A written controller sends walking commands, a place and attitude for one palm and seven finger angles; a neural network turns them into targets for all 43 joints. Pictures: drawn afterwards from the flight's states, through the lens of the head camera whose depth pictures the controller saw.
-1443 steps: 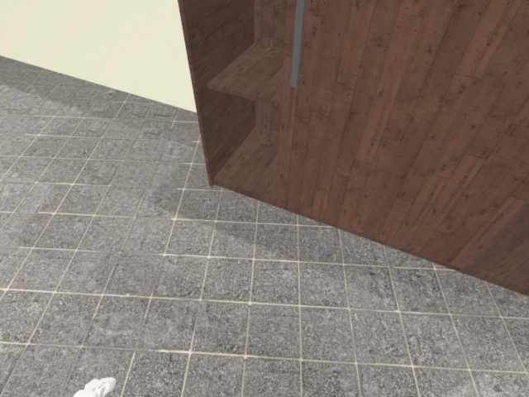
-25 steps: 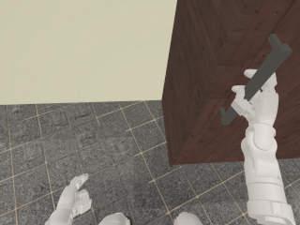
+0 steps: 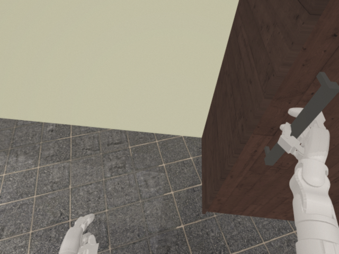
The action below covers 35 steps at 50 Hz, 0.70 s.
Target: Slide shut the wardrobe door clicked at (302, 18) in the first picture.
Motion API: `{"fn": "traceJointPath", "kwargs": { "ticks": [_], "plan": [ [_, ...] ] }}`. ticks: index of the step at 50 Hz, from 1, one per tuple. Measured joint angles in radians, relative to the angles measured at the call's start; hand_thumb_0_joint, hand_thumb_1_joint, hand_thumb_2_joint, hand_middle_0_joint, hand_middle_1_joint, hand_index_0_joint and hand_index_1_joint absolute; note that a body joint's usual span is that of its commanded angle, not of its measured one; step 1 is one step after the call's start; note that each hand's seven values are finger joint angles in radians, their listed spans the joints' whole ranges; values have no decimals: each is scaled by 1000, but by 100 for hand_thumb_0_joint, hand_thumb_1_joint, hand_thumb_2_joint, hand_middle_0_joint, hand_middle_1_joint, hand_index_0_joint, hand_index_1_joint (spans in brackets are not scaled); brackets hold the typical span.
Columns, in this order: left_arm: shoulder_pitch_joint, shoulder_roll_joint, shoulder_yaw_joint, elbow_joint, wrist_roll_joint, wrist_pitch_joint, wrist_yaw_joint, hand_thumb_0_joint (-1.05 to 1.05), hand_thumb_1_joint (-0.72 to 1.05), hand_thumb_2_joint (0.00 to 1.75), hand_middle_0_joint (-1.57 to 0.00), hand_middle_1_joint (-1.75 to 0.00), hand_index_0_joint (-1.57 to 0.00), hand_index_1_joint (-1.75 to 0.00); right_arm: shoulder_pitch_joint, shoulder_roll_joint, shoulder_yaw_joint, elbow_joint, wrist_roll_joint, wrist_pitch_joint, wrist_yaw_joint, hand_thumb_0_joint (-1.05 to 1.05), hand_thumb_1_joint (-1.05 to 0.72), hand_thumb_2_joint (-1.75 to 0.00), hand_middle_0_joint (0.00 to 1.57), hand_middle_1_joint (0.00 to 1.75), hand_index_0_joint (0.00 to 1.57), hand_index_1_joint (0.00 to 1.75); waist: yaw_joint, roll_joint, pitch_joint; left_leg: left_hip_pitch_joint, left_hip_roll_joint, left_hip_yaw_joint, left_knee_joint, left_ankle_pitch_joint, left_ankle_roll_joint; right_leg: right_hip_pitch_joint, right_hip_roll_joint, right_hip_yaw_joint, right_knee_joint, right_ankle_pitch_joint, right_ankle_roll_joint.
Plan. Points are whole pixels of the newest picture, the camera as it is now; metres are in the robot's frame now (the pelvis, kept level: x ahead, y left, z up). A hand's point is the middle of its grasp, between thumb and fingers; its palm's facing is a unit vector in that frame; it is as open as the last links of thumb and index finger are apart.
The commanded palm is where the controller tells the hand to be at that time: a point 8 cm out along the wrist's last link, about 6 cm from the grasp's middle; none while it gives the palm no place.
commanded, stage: stop walking and hold the door there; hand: right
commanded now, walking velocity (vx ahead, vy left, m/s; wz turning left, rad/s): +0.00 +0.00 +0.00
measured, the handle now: (291, 126) +0.41 -0.27 +0.09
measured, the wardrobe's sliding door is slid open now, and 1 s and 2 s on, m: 0.00 0.00 0.00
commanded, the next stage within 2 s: loosen the grip on the handle in 2.00 s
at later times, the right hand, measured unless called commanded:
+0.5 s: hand (284, 137) +0.36 -0.24 +0.10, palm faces +0.37 +0.91 -0.18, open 5.9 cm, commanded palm +0.33 -0.25 +0.11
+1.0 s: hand (288, 140) +0.36 -0.24 +0.10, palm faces +0.21 +0.96 -0.16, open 6.0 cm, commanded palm +0.33 -0.26 +0.11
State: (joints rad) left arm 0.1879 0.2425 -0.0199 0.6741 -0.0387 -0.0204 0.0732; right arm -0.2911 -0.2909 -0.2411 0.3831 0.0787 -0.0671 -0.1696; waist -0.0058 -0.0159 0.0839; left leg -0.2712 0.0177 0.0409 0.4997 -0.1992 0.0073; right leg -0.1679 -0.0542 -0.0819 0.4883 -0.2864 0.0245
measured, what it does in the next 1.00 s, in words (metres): lifts its left foot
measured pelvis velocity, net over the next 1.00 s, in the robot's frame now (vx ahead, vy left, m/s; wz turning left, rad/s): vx -0.04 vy -0.08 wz -0.03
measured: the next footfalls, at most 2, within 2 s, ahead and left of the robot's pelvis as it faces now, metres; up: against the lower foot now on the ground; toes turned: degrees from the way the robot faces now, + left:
left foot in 1.52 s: +0.02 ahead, +0.03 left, +0.00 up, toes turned -2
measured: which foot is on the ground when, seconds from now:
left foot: down 0.00-0.90, up 0.92-1.00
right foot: down 0.00-1.00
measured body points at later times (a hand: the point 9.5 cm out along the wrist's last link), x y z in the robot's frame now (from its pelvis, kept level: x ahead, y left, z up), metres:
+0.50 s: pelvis +0.01 -0.02 +0.00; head +0.02 +0.00 +0.45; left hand +0.15 +0.22 -0.11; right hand +0.34 -0.29 +0.11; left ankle +0.04 +0.11 -0.74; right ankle -0.02 -0.13 -0.74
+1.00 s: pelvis -0.04 -0.08 +0.00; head +0.01 -0.07 +0.45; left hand +0.13 +0.16 -0.11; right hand +0.34 -0.30 +0.11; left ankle -0.01 +0.08 -0.69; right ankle -0.02 -0.14 -0.74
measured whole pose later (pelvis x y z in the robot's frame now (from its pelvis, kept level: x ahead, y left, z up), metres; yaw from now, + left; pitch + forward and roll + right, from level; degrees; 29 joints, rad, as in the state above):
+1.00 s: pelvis -0.04 -0.08 +0.00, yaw -2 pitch -1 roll +1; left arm 0.15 0.25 -0.01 0.64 -0.04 0.06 0.09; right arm -0.44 -0.21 -0.05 0.39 0.06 -0.04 -0.17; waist -0.01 -0.04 0.12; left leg -0.46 0.08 0.00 0.93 -0.42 -0.02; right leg -0.25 0.03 -0.12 0.51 -0.25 -0.09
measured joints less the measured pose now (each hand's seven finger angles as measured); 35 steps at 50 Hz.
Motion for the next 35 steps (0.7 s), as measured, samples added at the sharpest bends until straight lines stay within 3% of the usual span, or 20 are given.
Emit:
{"fn": "traceJointPath", "kwargs": {
  "ticks": [12,22,35],
  "plan": [
    [35,0,3,6,1,6,11,2,91,90,-20,-30,-20,-30,21,11,23,46,-1,-28,-9,-1,-73,-81,35,129,28,139,-3,-12,-48,9,3,-19,-39,20,-11,12,7,-20,-32,8,-12],
    [26,-15,-4,11,4,12,16,2,91,90,-20,-30,-20,-30,31,32,47,33,2,-28,-15,-1,-73,-81,35,129,28,139,-17,-26,-51,12,15,-23,-37,14,-21,18,19,-23,-38,4,-21],
    [0,-7,1,-9,5,35,22,1,91,90,-20,-30,-20,-30,40,36,66,9,-6,-27,-11,-2,-73,-80,35,130,28,139,-13,-31,-52,10,23,-20,-40,16,-31,5,27,-19,-22,-3,-30]
  ]
}}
